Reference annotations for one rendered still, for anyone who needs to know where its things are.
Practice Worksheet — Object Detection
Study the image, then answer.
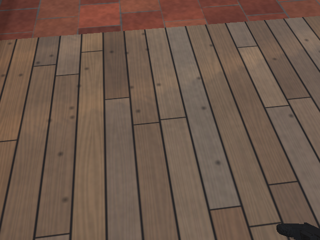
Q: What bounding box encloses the robot right hand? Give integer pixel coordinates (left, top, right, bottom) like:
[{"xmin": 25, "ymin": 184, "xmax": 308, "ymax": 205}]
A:
[{"xmin": 276, "ymin": 222, "xmax": 320, "ymax": 240}]

